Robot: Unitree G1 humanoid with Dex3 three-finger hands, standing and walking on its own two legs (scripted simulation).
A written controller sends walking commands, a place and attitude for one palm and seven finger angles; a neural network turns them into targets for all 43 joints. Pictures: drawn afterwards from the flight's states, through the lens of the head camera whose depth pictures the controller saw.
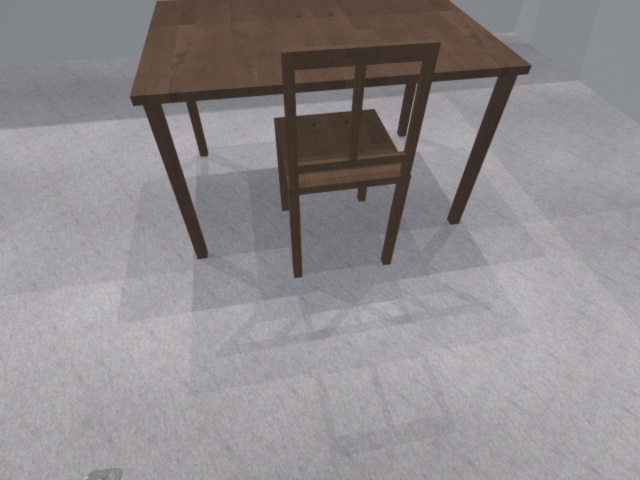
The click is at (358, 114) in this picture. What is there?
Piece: chair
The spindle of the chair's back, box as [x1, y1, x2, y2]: [348, 65, 365, 160]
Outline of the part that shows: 365,65 355,66 348,157 350,160 356,159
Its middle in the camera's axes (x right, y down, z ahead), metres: +0.10 -0.34 +1.06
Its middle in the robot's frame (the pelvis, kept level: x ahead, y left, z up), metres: +1.02 -0.04 -0.08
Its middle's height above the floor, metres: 0.69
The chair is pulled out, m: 0.00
